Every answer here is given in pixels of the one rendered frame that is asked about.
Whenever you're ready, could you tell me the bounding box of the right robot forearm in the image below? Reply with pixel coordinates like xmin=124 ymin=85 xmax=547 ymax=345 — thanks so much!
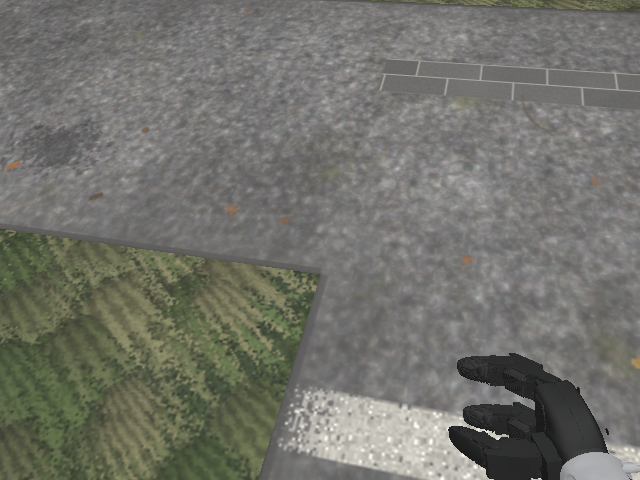
xmin=560 ymin=452 xmax=633 ymax=480

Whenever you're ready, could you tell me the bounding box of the robot right hand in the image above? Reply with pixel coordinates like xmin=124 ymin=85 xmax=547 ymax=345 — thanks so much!
xmin=448 ymin=353 xmax=609 ymax=480

